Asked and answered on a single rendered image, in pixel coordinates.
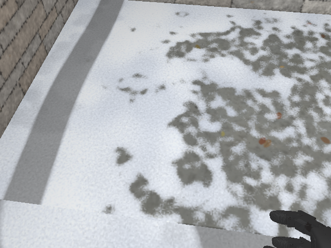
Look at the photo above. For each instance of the right robot hand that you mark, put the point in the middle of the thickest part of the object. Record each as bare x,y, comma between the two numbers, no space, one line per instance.
320,235

